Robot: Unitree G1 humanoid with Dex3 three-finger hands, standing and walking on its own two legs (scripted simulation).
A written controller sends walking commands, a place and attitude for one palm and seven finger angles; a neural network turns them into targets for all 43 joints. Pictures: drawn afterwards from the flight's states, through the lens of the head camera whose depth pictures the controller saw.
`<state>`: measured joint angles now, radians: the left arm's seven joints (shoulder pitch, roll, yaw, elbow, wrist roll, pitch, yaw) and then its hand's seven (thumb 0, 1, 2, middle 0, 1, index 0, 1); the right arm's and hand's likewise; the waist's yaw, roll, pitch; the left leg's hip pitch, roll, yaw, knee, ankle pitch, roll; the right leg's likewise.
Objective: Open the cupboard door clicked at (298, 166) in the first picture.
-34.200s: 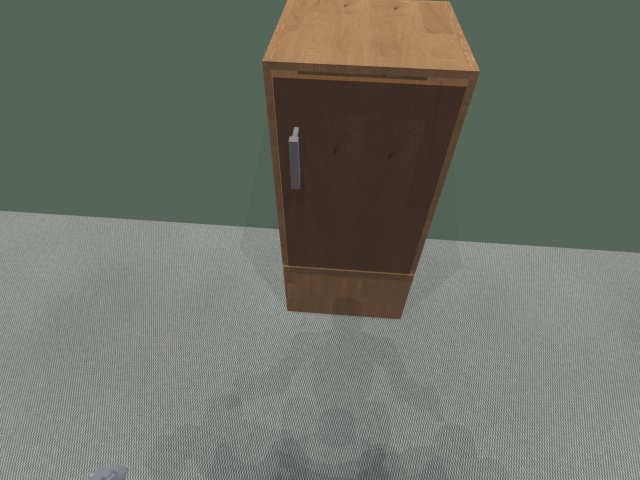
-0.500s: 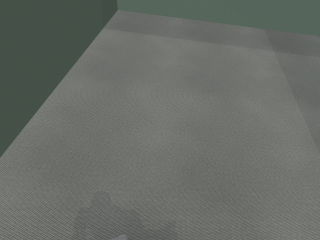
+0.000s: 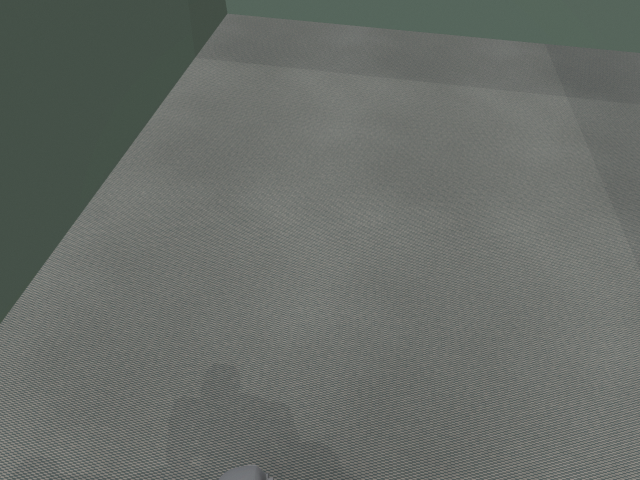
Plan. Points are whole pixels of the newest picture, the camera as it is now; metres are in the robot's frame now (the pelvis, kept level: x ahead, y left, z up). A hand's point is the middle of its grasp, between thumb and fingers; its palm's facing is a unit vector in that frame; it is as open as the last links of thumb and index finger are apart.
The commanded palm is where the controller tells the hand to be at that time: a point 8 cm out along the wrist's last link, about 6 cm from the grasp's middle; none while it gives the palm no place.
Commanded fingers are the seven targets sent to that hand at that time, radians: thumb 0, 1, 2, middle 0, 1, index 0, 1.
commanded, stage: turn to face it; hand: left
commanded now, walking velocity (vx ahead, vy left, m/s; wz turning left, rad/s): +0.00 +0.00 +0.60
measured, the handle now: out of the picture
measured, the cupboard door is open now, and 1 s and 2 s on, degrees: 46 46 46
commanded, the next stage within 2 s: none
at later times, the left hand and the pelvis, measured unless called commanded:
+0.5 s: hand (191, 472) +0.16 +0.18 -0.15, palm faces +0.28 -0.91 -0.29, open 7.4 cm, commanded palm none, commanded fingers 0.00 0.90 0.90 -0.20 -0.30 -0.20 -0.30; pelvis +0.09 -0.05 -0.01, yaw +17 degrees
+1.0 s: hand out of the picture +0.08 +0.16 -0.17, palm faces +0.58 -0.76 -0.28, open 7.4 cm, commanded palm none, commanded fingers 0.00 0.90 0.90 -0.20 -0.30 -0.20 -0.30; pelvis +0.14 -0.06 -0.01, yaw +36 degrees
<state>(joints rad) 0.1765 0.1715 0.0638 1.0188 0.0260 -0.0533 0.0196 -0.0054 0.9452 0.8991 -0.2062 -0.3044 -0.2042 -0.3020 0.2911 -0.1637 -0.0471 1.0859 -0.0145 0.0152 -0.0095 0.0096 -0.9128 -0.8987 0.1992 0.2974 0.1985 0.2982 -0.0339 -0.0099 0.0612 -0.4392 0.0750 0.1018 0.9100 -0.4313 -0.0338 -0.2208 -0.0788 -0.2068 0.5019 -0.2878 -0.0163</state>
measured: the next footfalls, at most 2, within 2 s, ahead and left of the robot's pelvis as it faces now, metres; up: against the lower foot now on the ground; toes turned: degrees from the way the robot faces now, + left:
left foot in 0.10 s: +0.13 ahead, +0.12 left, +0.00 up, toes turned +12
right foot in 0.46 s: +0.16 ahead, -0.16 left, +0.00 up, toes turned +12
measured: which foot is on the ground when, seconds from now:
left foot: up 0.00-0.08, down 0.10-0.44, up 0.46-0.78, down 0.80-1.00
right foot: down 0.00-0.10, up 0.12-0.44, down 0.46-0.78, up 0.80-1.00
